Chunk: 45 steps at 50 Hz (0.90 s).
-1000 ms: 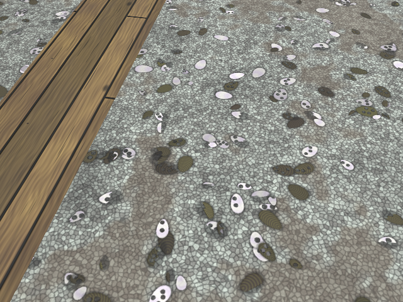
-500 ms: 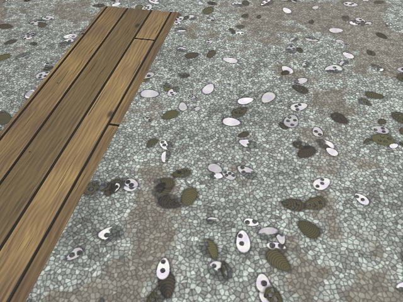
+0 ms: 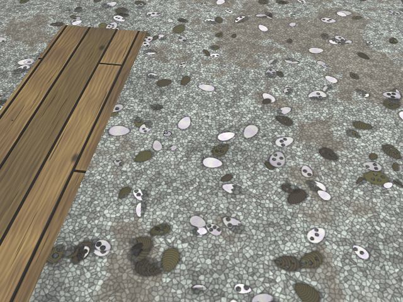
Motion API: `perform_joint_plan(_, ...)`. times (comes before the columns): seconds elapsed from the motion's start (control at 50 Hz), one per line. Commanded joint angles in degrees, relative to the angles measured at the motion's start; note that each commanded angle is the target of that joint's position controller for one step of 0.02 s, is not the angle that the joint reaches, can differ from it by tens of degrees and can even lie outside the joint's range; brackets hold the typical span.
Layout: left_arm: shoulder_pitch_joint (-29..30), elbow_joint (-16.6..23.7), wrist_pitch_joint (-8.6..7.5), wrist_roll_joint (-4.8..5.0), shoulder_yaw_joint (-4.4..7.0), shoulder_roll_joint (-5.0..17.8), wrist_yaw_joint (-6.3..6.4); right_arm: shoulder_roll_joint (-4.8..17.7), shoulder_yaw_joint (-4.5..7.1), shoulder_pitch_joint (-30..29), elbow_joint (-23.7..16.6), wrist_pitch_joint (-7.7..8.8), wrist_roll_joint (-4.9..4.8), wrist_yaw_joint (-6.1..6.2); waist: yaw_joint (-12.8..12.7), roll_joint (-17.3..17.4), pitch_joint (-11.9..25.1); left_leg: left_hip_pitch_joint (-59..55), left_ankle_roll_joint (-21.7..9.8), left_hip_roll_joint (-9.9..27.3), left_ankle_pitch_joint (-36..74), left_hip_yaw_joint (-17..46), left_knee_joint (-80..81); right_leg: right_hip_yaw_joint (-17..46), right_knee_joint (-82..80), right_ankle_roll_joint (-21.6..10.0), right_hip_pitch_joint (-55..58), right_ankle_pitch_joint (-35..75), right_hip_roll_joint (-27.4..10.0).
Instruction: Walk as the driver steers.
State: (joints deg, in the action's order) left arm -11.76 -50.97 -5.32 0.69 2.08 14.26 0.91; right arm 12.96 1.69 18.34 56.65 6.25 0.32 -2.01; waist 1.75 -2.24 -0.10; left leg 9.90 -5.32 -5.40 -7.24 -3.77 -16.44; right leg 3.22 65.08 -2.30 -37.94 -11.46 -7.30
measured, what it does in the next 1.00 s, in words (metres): walks ahead: right foot, then left foot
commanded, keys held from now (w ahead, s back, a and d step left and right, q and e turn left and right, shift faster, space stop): w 0.90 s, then w+e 0.10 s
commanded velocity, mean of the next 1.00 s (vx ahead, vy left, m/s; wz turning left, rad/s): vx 0.50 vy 0.00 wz -0.01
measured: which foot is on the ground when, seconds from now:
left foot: down 0.00-0.32, up 0.34-0.84, down 0.86-1.00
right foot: up 0.00-0.28, down 0.30-0.86, up 0.88-1.00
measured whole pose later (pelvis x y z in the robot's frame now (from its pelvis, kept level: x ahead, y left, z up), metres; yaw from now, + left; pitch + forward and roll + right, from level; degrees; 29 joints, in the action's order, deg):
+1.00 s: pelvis +0.55 -0.01 -0.01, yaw +0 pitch +1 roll +0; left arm -17.1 -55.1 -5.2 1.9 3.0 14.7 0.3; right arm 13.6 3.1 10.2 52.0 6.0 0.2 -1.9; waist -0.1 -2.0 -1.4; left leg 18.9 -3.6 -1.6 -8.6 -4.6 -25.8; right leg 2.8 68.2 -3.1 -25.1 -19.7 -3.0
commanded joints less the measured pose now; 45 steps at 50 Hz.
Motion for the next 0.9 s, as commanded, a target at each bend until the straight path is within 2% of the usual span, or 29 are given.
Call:
perform_joint_plan(0.02,-1.9,2.4,0.21,-0.71,0.75,2.6,0.38,7.6,1.21,-2.3,-3.2,1.01,-0.10,1.13,-2.7,4.2,-3.1,6.1,-9.8,16.0,4.2,11.8,11.7,0.1,-8.2,1.5,-1.1,9.3,-2.4)
perform_joint_plan(0.1,7.4,4.8,-0.46,-0.16,0.35,1.6,-0.34,9.2,1.47,2.3,-2.2,0.25,-1.01,1.97,0.7,4.4,-3.1,1.1,-7.2,15.1,5.0,9.1,10.7,-2.2,-24.8,2.0,0.8,17.6,0.3)
perform_joint_plan(0.16,12.4,6.5,-0.63,0.43,0.13,1.9,-1.30,9.7,1.65,5.5,-0.9,-0.37,-1.47,2.01,2.7,4.9,-4.2,-4.2,-6.9,16.9,3.4,9.5,8.8,-2.7,-30.5,2.0,0.9,16.1,1.4)
perform_joint_plan(0.2,14.3,7.7,-0.99,0.59,0.17,2.5,-2.09,9.7,1.82,6.5,-0.2,-0.97,-1.52,2.11,2.8,5.2,-4.7,-8.4,-6.4,18.8,3.5,10.3,6.5,-2.4,-33.3,0.9,0.5,12.4,1.9)
perform_joint_plan(0.24,12.9,8.0,-1.51,0.59,0.58,3.8,-2.66,10.4,2.16,5.9,-0.2,-1.58,-1.55,2.25,1.2,6.0,-3.8,-10.9,-5.5,20.1,6.7,11.1,3.3,-3.0,-35.7,-0.8,3.9,7.7,2.9)
perform_joint_plan(0.26,9.6,7.3,-1.74,0.54,1.16,4.9,-2.74,10.8,2.25,4.7,-0.4,-1.90,-1.51,2.27,-1.0,6.6,-2.0,-10.9,-4.7,19.7,13.8,10.4,-0.5,-4.3,-36.8,-1.8,9.2,6.2,4.3)
perform_joint_plan(0.28,2.0,5.0,-1.87,0.44,2.44,7.0,-2.56,10.0,1.92,3.8,-0.8,-2.21,-1.22,2.25,-4.9,6.1,2.3,-9.7,-3.4,16.8,23.0,8.0,-9.5,-5.7,-38.1,-3.2,19.2,5.8,6.3)
perform_joint_plan(0.3,-9.8,2.1,-1.98,0.03,3.99,11.3,-2.10,7.8,0.91,3.2,-2.1,-2.17,-0.37,2.22,-9.3,2.6,10.9,-0.9,-1.3,13.3,20.0,4.7,-25.6,0.8,-36.5,-6.6,36.4,7.2,0.3)
perform_joint_plan(0.32,-17.0,0.7,-1.45,-0.82,5.59,17.8,-2.01,0.9,-1.17,9.2,-3.1,-0.85,-0.19,1.67,-8.1,-12.0,18.9,23.6,3.3,3.4,-3.4,0.9,-48.8,26.1,-40.2,-15.7,59.4,1.1,-13.8)
perform_joint_plan(0.34,-17.8,0.4,-1.41,-0.68,4.26,12.9,-2.23,3.7,-0.71,9.1,-2.1,0.74,-1.25,1.37,-8.6,-12.4,22.4,31.7,2.7,2.8,-24.1,9.8,-57.9,39.7,-47.7,-17.6,61.4,-3.9,-16.3)
perform_joint_plan(0.36,-12.2,1.4,-1.53,-0.36,3.07,9.4,-2.21,9.0,0.72,3.6,-3.6,1.54,-2.75,1.15,-7.4,-8.4,13.4,36.4,1.4,6.5,-20.5,10.4,-60.9,31.2,-48.1,-14.1,54.0,-4.0,-14.4)
perform_joint_plan(0.38,-6.5,2.8,-1.39,-0.28,2.31,7.3,-2.22,9.4,0.87,-0.1,-4.6,1.60,-2.77,1.38,-5.7,-4.1,8.6,35.0,1.1,9.8,-14.8,8.8,-59.0,22.7,-49.2,-12.1,45.4,0.3,-12.0)
perform_joint_plan(0.4,-2.7,3.4,-1.30,-0.46,1.69,5.5,-2.52,8.5,1.09,-2.0,-4.9,1.20,-1.95,1.75,-4.0,-1.1,4.8,32.7,1.4,11.6,-10.8,7.9,-55.1,17.0,-51.5,-11.1,37.8,4.2,-9.4)
perform_joint_plan(0.42,-1.0,3.4,-1.42,-0.81,1.25,4.1,-2.77,7.7,1.42,-1.5,-4.8,0.36,-1.39,2.03,-2.1,-1.8,3.0,29.1,1.6,13.3,-8.1,8.0,-51.7,12.6,-53.6,-9.9,32.8,6.6,-7.0)
perform_joint_plan(0.46,-2.2,2.0,-1.70,-0.97,1.32,4.2,-3.02,5.0,1.24,0.5,-4.1,-1.11,-1.17,2.18,-0.6,-2.4,1.9,25.6,2.4,13.5,-5.5,7.0,-49.2,8.3,-56.0,-10.3,28.5,11.5,-5.2)
perform_joint_plan(0.5,-4.4,0.7,-1.86,-1.03,1.78,5.8,-2.58,5.0,1.48,-1.4,-5.1,-1.67,-0.90,2.37,-0.3,-1.4,0.4,28.4,3.3,13.7,-1.8,6.8,-45.5,5.6,-57.1,-10.9,28.5,16.5,-5.0)
perform_joint_plan(0.56,-7.2,-0.7,-1.31,-0.86,1.90,6.5,-1.57,4.7,1.62,-8.3,-7.5,-1.58,-0.53,2.30,-1.7,-0.8,-1.1,32.5,4.2,13.7,5.9,6.5,-35.5,3.2,-57.9,-10.4,30.9,18.7,-4.7)
perform_joint_plan(0.64,-10.4,-2.1,-0.89,-0.29,1.98,7.4,-0.82,3.7,1.19,-16.5,-9.7,-1.14,-0.91,1.60,-4.2,-1.1,-3.0,30.0,4.1,11.6,13.8,4.5,-22.5,0.4,-59.1,-8.9,32.3,14.7,-3.6)
perform_joint_plan(0.7,-13.4,-3.9,-0.34,0.06,2.16,7.7,-0.65,3.8,0.97,-21.1,-11.3,-0.87,-1.31,0.86,-5.7,-1.2,-4.7,31.0,3.6,10.8,12.8,4.2,-17.6,0.5,-58.0,-8.9,37.2,13.5,-5.4)
perform_joint_plan(0.74,-14.2,-4.7,0.21,0.22,2.41,7.9,-0.37,4.1,0.91,-23.3,-12.5,-0.49,-1.48,0.13,-5.7,-1.2,-5.6,31.9,2.6,10.6,10.1,4.6,-15.4,0.9,-56.1,-8.6,41.1,14.7,-7.1)
perform_joint_plan(0.78,-13.6,-5.0,0.73,0.35,2.78,8.5,-0.11,4.9,1.12,-23.0,-13.0,-0.07,-1.51,-0.49,-4.6,-1.7,-4.9,29.4,1.2,9.8,6.0,4.0,-13.7,1.0,-53.3,-7.8,43.5,18.8,-8.2)
perform_joint_plan(0.8,-12.7,-4.9,0.97,0.34,2.95,9.0,-0.06,5.7,1.50,-21.1,-12.7,0.10,-1.51,-0.60,-3.3,-2.3,-3.5,25.3,0.5,8.6,4.0,3.0,-13.1,0.7,-51.0,-7.2,43.8,24.4,-8.2)
perform_joint_plan(0.82,-11.5,-4.6,1.24,0.27,3.07,9.4,-0.04,7.1,2.25,-17.0,-11.6,0.21,-1.44,-0.50,-0.9,-3.1,-0.8,18.3,-0.5,6.6,2.9,1.3,-12.7,-0.3,-46.3,-6.5,43.3,34.0,-7.3)
perform_joint_plan(0.84,-10.5,-4.3,1.58,0.02,2.70,8.5,-0.07,9.4,3.64,-8.0,-8.7,0.19,-1.36,-0.19,3.4,-2.5,4.3,6.3,-1.9,4.7,3.6,-0.1,-12.0,-2.4,-36.1,-5.1,40.6,40.3,-4.3)
perform_joint_plan(0.86,-10.5,-3.0,1.56,-0.73,1.83,6.9,-0.12,13.4,4.99,3.0,-6.2,0.10,-0.83,0.37,7.1,2.0,12.4,-11.9,-5.3,12.6,4.8,8.8,-13.7,-4.8,-19.4,-3.1,29.1,29.3,-0.9)
perform_joint_plan(0.88,-17.8,-2.9,0.28,-0.73,-0.38,-0.8,-0.91,18.0,6.06,8.7,-4.7,-0.28,-0.31,0.39,4.2,16.8,20.6,-33.3,-14.8,26.6,-5.9,36.3,-8.3,-4.9,3.2,1.1,4.8,-4.5,9.9)
perform_joint_plan(0.9,-15.9,-3.7,-1.31,0.26,0.32,2.8,-1.19,13.2,4.51,8.1,-4.9,-0.26,-0.64,0.30,5.3,14.9,22.1,-33.5,-14.1,27.5,-9.8,45.8,-1.6,4.2,11.1,0.0,-1.9,-20.8,9.7)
